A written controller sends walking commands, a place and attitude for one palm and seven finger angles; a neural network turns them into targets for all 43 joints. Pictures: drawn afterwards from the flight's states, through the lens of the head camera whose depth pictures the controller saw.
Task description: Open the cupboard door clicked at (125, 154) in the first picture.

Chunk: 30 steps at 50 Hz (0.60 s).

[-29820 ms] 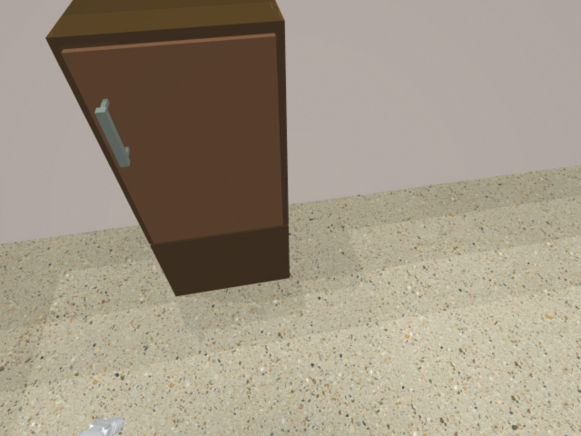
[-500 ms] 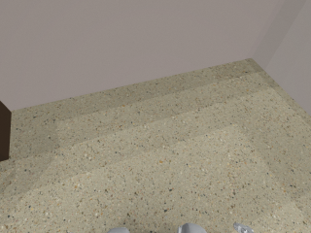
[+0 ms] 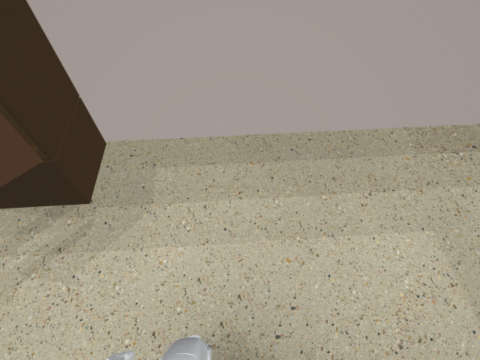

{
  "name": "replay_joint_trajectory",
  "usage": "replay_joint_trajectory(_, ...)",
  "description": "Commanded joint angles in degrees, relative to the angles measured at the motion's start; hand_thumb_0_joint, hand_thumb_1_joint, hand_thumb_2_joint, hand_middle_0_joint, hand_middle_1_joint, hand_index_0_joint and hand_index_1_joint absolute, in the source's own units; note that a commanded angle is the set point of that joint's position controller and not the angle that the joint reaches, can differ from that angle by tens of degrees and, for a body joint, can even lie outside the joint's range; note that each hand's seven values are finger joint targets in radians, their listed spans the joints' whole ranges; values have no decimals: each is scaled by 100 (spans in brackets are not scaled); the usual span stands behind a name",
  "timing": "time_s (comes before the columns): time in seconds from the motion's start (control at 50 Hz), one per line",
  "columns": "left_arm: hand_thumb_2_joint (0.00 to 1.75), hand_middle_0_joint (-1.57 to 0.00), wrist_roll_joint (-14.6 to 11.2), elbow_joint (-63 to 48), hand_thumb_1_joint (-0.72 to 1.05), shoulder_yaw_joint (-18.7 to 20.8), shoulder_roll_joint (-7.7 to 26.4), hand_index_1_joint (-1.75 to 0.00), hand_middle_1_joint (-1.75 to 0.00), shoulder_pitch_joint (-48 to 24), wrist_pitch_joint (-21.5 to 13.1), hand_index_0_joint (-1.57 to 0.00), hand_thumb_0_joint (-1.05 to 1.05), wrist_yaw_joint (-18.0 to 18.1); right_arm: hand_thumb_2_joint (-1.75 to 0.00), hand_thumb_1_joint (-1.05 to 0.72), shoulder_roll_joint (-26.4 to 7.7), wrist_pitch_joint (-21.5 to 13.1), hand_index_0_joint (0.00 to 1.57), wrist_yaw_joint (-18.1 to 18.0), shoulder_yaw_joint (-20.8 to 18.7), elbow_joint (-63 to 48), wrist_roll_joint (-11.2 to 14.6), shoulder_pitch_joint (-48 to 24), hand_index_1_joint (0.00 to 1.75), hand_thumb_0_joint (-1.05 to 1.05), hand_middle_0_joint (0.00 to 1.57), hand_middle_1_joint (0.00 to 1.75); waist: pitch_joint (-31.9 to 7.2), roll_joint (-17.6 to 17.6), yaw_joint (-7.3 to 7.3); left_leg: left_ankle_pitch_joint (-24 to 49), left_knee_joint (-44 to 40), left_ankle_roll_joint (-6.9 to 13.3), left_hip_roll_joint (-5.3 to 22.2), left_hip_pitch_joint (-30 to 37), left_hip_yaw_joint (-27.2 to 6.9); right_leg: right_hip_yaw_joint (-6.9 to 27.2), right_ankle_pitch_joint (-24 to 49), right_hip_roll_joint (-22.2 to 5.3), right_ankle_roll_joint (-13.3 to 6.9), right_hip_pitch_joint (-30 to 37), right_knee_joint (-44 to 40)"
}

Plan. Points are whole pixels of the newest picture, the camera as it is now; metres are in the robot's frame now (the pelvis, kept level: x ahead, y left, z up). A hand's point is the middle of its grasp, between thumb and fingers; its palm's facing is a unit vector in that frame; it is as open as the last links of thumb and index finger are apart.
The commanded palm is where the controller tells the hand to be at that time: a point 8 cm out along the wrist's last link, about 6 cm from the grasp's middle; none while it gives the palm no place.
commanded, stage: turn to face it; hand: left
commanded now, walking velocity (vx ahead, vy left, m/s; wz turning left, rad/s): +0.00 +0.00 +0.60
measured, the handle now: out of the picture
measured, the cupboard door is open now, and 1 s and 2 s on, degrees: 45 45 45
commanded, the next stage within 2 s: take the last steps up to it in 1.38 s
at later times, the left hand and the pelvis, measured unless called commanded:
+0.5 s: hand out of the picture +0.07 +0.23 -0.16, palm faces +0.28 -0.92 -0.29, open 7.4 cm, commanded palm none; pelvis +0.01 -0.02 -0.01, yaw +16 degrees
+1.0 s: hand out of the picture -0.05 +0.22 -0.18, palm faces +0.58 -0.78 -0.24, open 7.4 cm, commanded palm none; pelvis +0.02 +0.00 -0.01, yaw +35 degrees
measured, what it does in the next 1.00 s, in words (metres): steps on the spot, turning left: left foot, then right foot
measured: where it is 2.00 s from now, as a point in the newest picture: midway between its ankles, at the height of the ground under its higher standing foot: outside the picture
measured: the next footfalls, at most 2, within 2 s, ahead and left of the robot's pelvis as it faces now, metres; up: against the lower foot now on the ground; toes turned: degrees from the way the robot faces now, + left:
left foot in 0.10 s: +0.05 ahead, +0.13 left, +0.00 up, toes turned +9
right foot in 0.50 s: +0.07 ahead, -0.13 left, +0.00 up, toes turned +15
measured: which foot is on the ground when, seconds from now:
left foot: up 0.00-0.08, down 0.10-0.50, up 0.52-0.82, down 0.84-1.00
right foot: down 0.00-0.10, up 0.12-0.48, down 0.50-0.84, up 0.86-1.00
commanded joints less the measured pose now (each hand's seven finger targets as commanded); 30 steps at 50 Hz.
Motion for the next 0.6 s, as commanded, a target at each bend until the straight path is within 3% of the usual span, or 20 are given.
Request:
replay_joint_trajectory(0.0, 90, -20, -7, -243, 90, 422, 1432, -30, -30, 322, -107, -20, 0, 87, -90, -90, -258, -268, 20, -4, -37, -580, -4, -339, 30, 0, 20, 30, -910, -1033, 247, 221, -1233, 105, -105, 331, 301, 576, 3422, -1318, -587, 799, -240)
replay_joint_trajectory(0.02, 90, -20, -31, -241, 90, 442, 1425, -30, -30, 243, -100, -20, 0, 71, -90, -90, -324, -297, 20, -12, -55, -541, -19, -133, 30, 0, 20, 30, -989, -948, 116, 664, -1767, 153, -120, 762, 286, 439, 3173, -1250, -431, 596, 64)
replay_joint_trajectory(0.04, 90, -20, -77, -268, 90, 437, 1388, -30, -30, 157, -83, -20, 0, 48, -90, -90, -493, -332, 20, -15, -105, -447, -36, 219, 30, 0, 20, 30, -1149, -522, -109, 1420, -2415, 229, -100, 1524, 177, 223, 2768, -1152, -193, 127, 676)
replay_joint_trajectory(0.06, 90, -20, -102, -394, 90, 392, 1096, -30, -30, 165, -50, -20, 0, 20, -90, -90, -1028, -383, 20, -41, -238, -396, -78, 611, 30, 0, 20, 30, -1476, 844, -306, 2564, -2760, 634, 927, 2481, -1212, -21, 1043, -616, 177, -943, 1869)
replay_joint_trajectory(0.08, 90, -20, -124, -646, 90, 254, 712, -30, -30, -178, -13, -20, 0, 6, -90, -90, -1593, -380, 20, -120, -390, -329, -93, 1074, 30, 0, 20, 30, -1503, 2143, -582, 4902, -2971, 1539, 2274, 2822, -3036, 242, -2146, 114, 505, -2279, 3109)
replay_joint_trajectory(0.1, 90, -20, -73, -713, 90, 256, 913, -30, -30, -447, 57, -20, 0, 38, -90, -90, -1595, -343, 20, -169, -357, -205, -86, 1231, 30, 0, 20, 30, -1541, 1312, -581, 4810, -2839, 1886, 2442, 2709, -2823, 939, -2039, 28, 365, -2373, 3633)
replay_joint_trajectory(0.12, 90, -20, -64, -668, 90, 281, 890, -30, -30, -547, 81, -20, 0, 43, -90, -90, -1435, -365, 20, -213, -319, -296, -96, 978, 30, 0, 20, 30, -1369, 1081, -476, 3714, -3032, 1770, 2101, 2297, -2562, 1032, -1602, -4, 340, -2389, 3765)
replay_joint_trajectory(0.14, 90, -20, -58, -546, 90, 315, 824, -30, -30, -542, 93, -20, 0, 33, -90, -90, -1288, -377, 20, -262, -296, -408, -106, 605, 30, 0, 20, 30, -1154, 1310, -321, 3119, -3092, 1574, 1722, 1897, -2376, 1096, -1205, 23, 365, -2350, 3786)
replay_joint_trajectory(0.2, 90, -20, -46, -316, 90, 333, 843, -30, -30, -244, 134, -20, 0, -41, -90, -90, -1011, -412, 20, -282, -176, -517, -100, 106, 30, 0, 20, 30, -847, 1008, 0, 2443, -3266, 1217, 1197, 1368, -1809, 1135, -461, 139, 404, -2041, 3592)
replay_joint_trajectory(0.3, 90, -20, -69, -377, 90, 291, 759, -30, -30, -386, 124, -20, 0, -31, -90, -90, -1068, -393, 20, -256, -222, -468, -119, 238, 30, 0, 20, 30, -949, 795, -59, 1989, -3262, 1306, 1117, 1363, -2063, 1060, -585, 369, 398, -1629, 2373)
replay_joint_trajectory(0.36, 90, -20, -82, -439, 90, 270, 734, -30, -30, -364, 78, -20, 0, -18, -90, -90, -1085, -357, 20, -233, -266, -471, -130, 214, 30, 0, 20, 30, -1004, 1055, -64, 2226, -3081, 1275, 1007, 1235, -2234, 948, -610, 592, 350, -1099, 1462)
replay_joint_trajectory(0.38, 90, -20, -103, -428, 90, 264, 731, -30, -30, -264, 63, -20, 0, -5, -90, -90, -1087, -342, 20, -230, -278, -490, -128, 177, 30, 0, 20, 30, -1055, 1135, -31, 2380, -2983, 1269, 993, 1114, -2346, 931, -583, 664, 319, -808, 1126)
replay_joint_trajectory(0.42, 90, -20, -115, -338, 90, 300, 802, -30, -30, 118, 4, -20, 0, 20, -90, -90, -1022, -323, 20, -226, -295, -559, -83, -24, 30, 0, 20, 30, -1130, 959, 190, 2397, -2601, 1061, 754, 629, -2291, 864, 158, 732, 281, 111, 11)
replay_joint_trajectory(0.44, 90, -20, -99, -305, 90, 356, 1003, -30, -30, 374, -57, -20, 0, 53, -90, -90, -859, -326, 20, -207, -275, -598, -37, -73, 30, 0, 20, 30, -1243, 478, 338, 1903, -2178, 801, 443, 131, -2133, 1156, 481, 402, 207, 858, -850)
replay_joint_trajectory(0.46, 90, -20, -5, -279, 90, 460, 1528, -30, -30, 535, -119, -20, 0, 105, -90, -90, -508, -336, 20, -167, -233, -687, 21, -62, 30, 0, 20, 30, -1309, -1002, 428, 529, -1023, 361, -274, -883, -1263, 2529, 519, -959, -212, 1561, -1486)
replay_joint_trajectory(0.48, 90, -20, 11, -343, 90, 459, 1717, -30, -30, 443, -118, -20, 0, 128, -90, -90, -519, -336, 20, -154, -230, -785, -15, -198, 30, 0, 20, 30, -1042, -1548, 430, -1027, 504, 155, -531, -1101, -631, 3315, 1347, -2093, -874, 935, -1563)
replay_joint_trajectory(0.5, 90, -20, -23, -393, 90, 378, 1523, -30, -30, 214, -118, -20, 0, 141, -90, -90, -622, -305, 20, -121, -230, -713, -61, -128, 30, 0, 20, 30, -838, -987, 281, -818, 1379, 204, -247, -985, -868, 2791, 1580, -1922, -1055, 429, -1383)
replay_joint_trajectory(0.52, 90, -20, -49, -425, 90, 297, 1160, -30, -30, -168, -147, -20, 0, 150, -90, -90, -560, -240, 20, -105, -234, -546, -79, 6, 30, 0, 20, 30, -694, -998, 31, -385, 1758, 139, -111, -1090, -890, 2249, 1968, -1466, -922, 405, -1302)
replay_joint_trajectory(0.54, 90, -20, -68, -457, 90, 281, 1088, -30, -30, -267, -145, -20, 0, 144, -90, -90, -528, -208, 20, -93, -225, -459, -75, 36, 30, 0, 20, 30, -746, -1242, -20, -206, 1929, 52, -29, -1125, -702, 1862, 2645, -1218, -849, 547, -1064)
replay_joint_trajectory(0.58, 90, -20, -57, -469, 90, 264, 1023, -30, -30, -264, -136, -20, 0, 147, -90, -90, -442, -192, 20, -46, -165, -460, -42, -47, 30, 0, 20, 30, -714, -1301, 7, -88, 1476, -18, 50, -962, -441, 1129, 3366, -1031, -733, 716, -869)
